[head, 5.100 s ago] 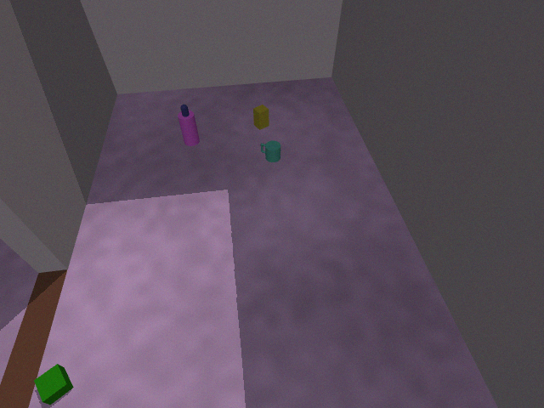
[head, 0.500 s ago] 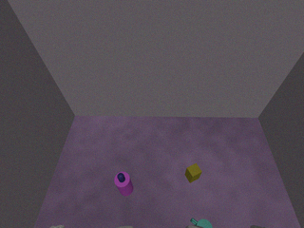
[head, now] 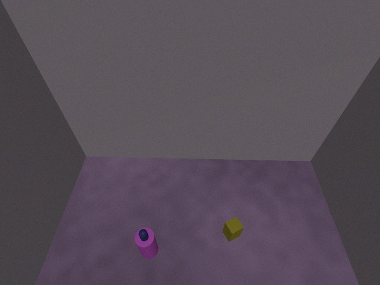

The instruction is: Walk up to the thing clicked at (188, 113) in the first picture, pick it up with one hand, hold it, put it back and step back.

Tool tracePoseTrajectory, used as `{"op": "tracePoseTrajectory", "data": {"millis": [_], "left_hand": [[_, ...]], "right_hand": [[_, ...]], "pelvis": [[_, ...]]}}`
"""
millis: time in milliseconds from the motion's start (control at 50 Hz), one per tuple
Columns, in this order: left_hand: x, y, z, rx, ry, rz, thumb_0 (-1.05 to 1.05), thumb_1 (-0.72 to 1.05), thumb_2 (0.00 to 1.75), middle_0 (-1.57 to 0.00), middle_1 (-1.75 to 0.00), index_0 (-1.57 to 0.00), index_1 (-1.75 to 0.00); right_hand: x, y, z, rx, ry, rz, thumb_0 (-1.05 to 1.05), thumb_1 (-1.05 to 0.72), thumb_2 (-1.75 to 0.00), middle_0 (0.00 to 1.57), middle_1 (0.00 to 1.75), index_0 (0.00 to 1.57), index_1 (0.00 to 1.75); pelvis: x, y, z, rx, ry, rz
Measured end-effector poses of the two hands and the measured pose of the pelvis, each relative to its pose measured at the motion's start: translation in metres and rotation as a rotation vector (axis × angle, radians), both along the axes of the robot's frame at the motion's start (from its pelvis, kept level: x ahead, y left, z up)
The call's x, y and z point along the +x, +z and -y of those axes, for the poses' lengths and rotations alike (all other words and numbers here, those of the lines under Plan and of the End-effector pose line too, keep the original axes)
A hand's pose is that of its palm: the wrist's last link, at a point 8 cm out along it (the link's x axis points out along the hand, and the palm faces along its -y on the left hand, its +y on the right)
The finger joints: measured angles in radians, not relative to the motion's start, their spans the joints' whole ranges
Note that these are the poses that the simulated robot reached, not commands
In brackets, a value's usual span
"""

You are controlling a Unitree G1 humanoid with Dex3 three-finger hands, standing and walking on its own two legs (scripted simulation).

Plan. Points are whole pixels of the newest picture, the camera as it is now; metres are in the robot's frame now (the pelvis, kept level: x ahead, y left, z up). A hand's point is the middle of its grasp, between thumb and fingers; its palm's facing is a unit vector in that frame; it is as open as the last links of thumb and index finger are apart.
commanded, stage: walk up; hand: left
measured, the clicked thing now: (146, 241) +0.42 +0.23 -0.66
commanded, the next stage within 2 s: stand in 0.44 s
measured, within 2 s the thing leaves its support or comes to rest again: neither
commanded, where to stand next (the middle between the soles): +0.08 +0.01 m, yaw +1 degrees
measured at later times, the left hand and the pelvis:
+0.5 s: hand out of the picture +0.08 +0.26 -0.16, palm faces -0.02 -0.94 -0.33, open 7.4 cm; pelvis +0.01 +0.01 +0.00, yaw +0 degrees
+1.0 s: hand out of the picture +0.11 +0.25 -0.15, palm faces -0.02 -0.94 -0.35, open 7.4 cm; pelvis +0.03 +0.00 +0.00, yaw +1 degrees
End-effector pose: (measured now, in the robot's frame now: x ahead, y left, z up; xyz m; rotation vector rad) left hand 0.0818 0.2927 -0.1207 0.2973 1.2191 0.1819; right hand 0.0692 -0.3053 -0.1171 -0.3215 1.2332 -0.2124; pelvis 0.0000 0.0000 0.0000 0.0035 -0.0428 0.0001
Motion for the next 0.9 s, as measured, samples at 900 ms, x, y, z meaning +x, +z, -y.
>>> {"op": "tracePoseTrajectory", "data": {"millis": [900], "left_hand": [[0.02,0.006,-0.004,0.026,0.004,0.004,0.01,0.91,0.9,-0.21,-0.3,-0.2,-0.3]], "right_hand": [[0.032,-0.003,-0.01,0.026,0.014,0.008,0.0,-0.9,-0.9,0.21,0.3,0.2,0.3]], "pelvis": [[0.026,0.002,0.001,0.0,0.016,-0.015]]}}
